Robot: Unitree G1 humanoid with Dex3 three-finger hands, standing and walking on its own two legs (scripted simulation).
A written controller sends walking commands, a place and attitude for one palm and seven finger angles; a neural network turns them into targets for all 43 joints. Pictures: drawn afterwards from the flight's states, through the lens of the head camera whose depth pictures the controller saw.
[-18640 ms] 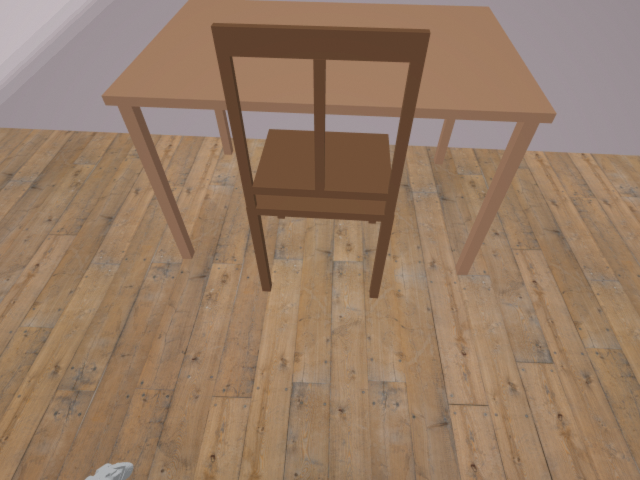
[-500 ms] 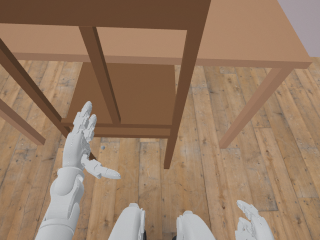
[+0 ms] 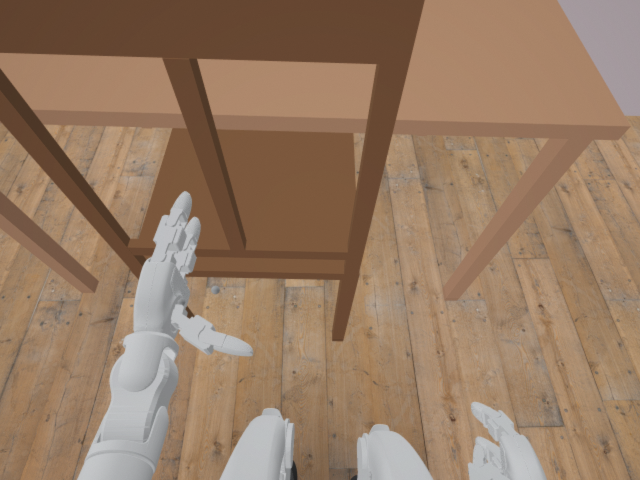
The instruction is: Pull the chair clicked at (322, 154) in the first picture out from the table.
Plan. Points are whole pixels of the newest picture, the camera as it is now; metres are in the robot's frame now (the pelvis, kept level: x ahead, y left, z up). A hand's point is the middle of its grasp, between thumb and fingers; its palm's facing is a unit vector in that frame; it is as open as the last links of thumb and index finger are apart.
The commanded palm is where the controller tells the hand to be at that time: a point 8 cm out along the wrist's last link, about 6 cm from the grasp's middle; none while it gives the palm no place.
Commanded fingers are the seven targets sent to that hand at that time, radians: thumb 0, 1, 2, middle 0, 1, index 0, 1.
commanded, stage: aim the fingers beside a spindle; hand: left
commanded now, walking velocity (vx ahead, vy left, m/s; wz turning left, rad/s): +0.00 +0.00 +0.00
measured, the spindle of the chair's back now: (217, 177) +0.49 +0.16 +0.05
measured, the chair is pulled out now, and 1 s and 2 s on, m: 0.00 0.00 0.00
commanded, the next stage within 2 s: none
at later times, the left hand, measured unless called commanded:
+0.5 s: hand (237, 303) +0.33 +0.12 +0.00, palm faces -0.06 -1.00 +0.00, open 16.9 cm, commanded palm +0.32 +0.19 +0.02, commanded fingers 0.00 -0.50 0.30 -0.06 -0.08 -0.06 -0.08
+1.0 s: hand (209, 277) +0.34 +0.15 +0.04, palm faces +0.06 -1.00 -0.08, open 16.9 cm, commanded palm +0.32 +0.19 +0.02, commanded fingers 0.00 -0.50 0.30 -0.06 -0.08 -0.06 -0.08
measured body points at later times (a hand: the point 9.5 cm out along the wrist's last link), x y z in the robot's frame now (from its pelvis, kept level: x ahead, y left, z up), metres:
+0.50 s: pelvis +0.00 -0.01 +0.00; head +0.11 +0.00 +0.43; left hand +0.33 +0.18 +0.00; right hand +0.16 -0.25 -0.11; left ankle +0.04 +0.09 -0.62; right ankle +0.01 -0.10 -0.62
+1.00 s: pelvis +0.00 -0.01 +0.00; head +0.10 +0.00 +0.44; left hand +0.33 +0.20 +0.05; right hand +0.16 -0.25 -0.11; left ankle +0.04 +0.09 -0.62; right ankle +0.01 -0.10 -0.62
